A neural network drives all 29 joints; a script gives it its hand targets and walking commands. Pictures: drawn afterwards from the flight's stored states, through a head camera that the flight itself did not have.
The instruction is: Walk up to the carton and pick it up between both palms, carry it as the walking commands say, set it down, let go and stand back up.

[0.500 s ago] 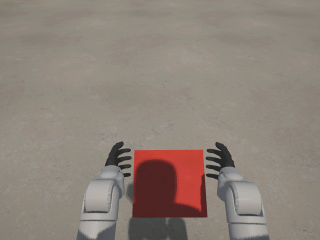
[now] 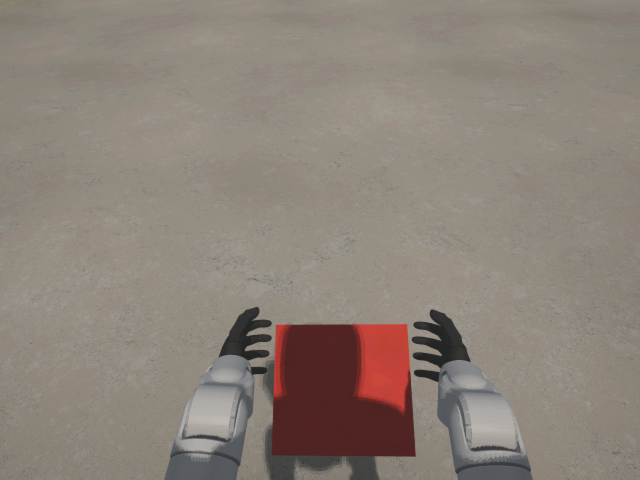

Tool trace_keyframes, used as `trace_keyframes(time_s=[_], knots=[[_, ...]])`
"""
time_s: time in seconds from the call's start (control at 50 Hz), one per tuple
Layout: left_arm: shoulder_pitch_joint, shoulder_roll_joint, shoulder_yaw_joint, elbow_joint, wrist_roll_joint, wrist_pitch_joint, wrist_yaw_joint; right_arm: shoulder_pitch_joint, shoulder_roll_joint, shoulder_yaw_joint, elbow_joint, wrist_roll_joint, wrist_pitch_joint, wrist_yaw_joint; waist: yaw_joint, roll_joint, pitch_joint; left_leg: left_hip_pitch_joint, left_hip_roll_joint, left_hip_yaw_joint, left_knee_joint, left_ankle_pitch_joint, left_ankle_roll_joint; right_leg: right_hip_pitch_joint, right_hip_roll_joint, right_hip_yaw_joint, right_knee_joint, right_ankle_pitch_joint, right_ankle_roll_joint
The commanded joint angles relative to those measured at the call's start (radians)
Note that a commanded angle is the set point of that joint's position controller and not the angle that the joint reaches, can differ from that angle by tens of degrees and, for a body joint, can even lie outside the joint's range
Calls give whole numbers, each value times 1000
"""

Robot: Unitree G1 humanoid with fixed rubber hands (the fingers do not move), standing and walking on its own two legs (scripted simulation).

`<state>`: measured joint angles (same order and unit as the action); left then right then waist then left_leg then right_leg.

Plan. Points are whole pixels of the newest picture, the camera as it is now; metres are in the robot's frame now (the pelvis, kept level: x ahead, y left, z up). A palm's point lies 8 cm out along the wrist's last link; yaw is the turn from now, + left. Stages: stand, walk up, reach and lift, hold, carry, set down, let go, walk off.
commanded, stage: hold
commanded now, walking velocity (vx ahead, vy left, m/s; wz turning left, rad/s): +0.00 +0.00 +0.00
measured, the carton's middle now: (341, 384) +0.31 -0.03 -0.09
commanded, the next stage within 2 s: set down in 0.64 s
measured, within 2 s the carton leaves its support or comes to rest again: neither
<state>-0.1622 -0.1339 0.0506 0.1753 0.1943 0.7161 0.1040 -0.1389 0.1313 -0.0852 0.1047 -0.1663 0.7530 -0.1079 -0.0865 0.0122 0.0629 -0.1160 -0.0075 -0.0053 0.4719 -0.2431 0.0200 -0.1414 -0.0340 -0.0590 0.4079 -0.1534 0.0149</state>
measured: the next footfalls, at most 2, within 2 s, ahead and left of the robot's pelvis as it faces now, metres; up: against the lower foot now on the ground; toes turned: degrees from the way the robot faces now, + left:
none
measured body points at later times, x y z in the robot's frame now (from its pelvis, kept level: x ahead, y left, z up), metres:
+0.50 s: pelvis -0.03 +0.00 +0.00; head -0.09 +0.00 +0.44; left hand +0.31 +0.11 +0.05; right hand +0.28 -0.17 +0.06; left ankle +0.02 +0.11 -0.74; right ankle +0.05 -0.13 -0.74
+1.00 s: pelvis +0.00 +0.01 +0.00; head -0.03 +0.00 +0.45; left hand +0.33 +0.11 +0.01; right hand +0.30 -0.17 +0.01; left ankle +0.02 +0.11 -0.74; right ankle +0.05 -0.13 -0.74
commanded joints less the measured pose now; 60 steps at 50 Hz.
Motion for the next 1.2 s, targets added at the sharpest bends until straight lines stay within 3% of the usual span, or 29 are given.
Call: trace_keyframes(time_s=[0.0, 0.12, 0.24, 0.42, 0.62, 0.64, 0.66, 0.7, 0.8, 1.02, 1.18], knots=[[-578, -954, -452, -18, -211, -69, -254, -588, 905, 471, -41, 216, -48, 246, -5, 6, -277, -102, -52, -124, -100, 37, 14, 210, 100, 125, -2, 44, -43], [-696, -1011, -306, 217, -154, -52, -313, -693, 1035, 330, 217, 165, -18, 291, 15, -36, -222, -127, -46, -108, -123, -53, 28, 190, 93, 133, -37, -56, -28], [-826, -988, -213, 323, -110, -62, -341, -799, 1058, 226, 358, 126, -22, 312, 32, -30, -166, -148, -49, -83, -134, -153, 33, 154, 87, 136, -73, -175, -22], [-928, -1019, -221, 347, -132, -97, -353, -890, 1060, 205, 368, 124, -52, 316, 8, -23, -245, -121, -48, -84, -111, -159, 24, 123, 88, 129, -70, -189, -18], [-824, -1042, -268, 284, -140, -87, -339, -794, 1053, 256, 303, 141, -47, 322, 13, -20, -294, -80, -43, -99, -124, -28, 18, 137, 95, 116, -52, -32, -13], [-855, -1094, -223, 308, -97, -75, -340, -787, 1101, 243, 329, 91, -45, 326, -5, 10, -252, -94, -44, -128, -132, -66, 41, 169, 104, 135, -27, -35, -30], [-845, -1088, -215, 307, -89, -77, -339, -772, 1097, 234, 332, 89, -48, 329, -2, 12, -248, -99, -41, -136, -140, -75, 45, 168, 105, 133, -20, -27, -29], [-831, -1090, -202, 301, -86, -84, -337, -771, 1089, 231, 318, 94, -59, 334, 13, 18, -265, -94, -43, -140, -138, -46, 43, 175, 107, 131, -8, 13, -29], [-743, -1068, -157, 346, -60, -103, -325, -716, 1036, 191, 318, 54, -84, 324, 8, -2, -256, -79, -58, -136, -121, 44, 33, 159, 112, 132, 4, 100, -24], [-698, -1035, -131, 405, -20, -236, -298, -673, 1005, 155, 377, -10, -217, 305, 16, -21, -355, -139, -80, -130, -36, 168, 31, 58, 122, 145, 81, 195, -18], [-742, -1031, -123, 466, 9, -360, -291, -704, 1024, 136, 457, -47, -343, 299, 20, -13, -448, -258, -97, -120, 52, 139, 33, -66, 132, 145, 165, 166, -17]])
